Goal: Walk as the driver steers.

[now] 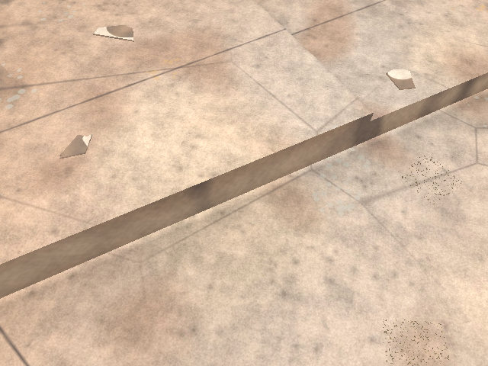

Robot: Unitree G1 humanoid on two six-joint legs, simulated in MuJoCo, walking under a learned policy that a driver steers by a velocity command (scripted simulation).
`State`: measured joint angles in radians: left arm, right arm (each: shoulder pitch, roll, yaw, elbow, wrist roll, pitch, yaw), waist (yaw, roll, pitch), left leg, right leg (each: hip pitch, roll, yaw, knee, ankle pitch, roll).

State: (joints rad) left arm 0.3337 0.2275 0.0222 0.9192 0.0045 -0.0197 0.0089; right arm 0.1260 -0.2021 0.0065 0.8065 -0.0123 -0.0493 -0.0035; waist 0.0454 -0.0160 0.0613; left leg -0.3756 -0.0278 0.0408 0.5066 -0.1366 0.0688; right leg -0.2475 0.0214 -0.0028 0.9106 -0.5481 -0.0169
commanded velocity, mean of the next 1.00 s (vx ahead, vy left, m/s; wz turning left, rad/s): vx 0.23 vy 0.00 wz -0.09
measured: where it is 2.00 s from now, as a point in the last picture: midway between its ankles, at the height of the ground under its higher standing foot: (305, 286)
